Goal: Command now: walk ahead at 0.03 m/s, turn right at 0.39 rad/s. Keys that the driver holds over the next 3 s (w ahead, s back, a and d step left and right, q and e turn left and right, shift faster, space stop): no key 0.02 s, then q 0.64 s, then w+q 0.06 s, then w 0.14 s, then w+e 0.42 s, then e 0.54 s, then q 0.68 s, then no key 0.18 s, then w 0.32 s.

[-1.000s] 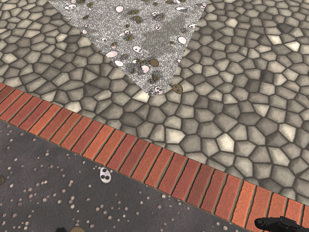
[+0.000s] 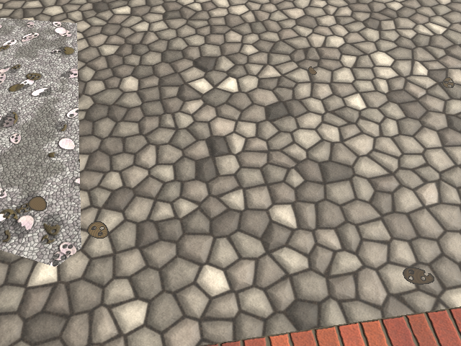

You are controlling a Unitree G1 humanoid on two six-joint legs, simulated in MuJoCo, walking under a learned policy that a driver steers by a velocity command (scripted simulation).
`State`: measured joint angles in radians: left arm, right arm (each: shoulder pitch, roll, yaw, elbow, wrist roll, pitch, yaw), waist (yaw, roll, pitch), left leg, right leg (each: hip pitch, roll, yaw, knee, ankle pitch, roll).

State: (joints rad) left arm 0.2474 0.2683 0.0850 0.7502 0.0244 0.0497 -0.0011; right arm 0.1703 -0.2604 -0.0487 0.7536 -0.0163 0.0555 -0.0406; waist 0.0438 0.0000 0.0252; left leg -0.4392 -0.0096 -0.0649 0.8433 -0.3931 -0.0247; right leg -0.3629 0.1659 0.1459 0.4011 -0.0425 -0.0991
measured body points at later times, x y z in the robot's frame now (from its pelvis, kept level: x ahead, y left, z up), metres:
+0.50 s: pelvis -0.02 +0.02 +0.01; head +0.02 +0.03 +0.46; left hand +0.11 +0.31 -0.10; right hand +0.10 -0.25 -0.11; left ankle +0.00 +0.12 -0.74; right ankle -0.03 -0.09 -0.71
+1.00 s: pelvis +0.01 +0.04 +0.01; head +0.02 +0.04 +0.46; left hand -0.09 +0.29 -0.12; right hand +0.26 -0.14 -0.10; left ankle +0.00 +0.15 -0.72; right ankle -0.02 -0.08 -0.74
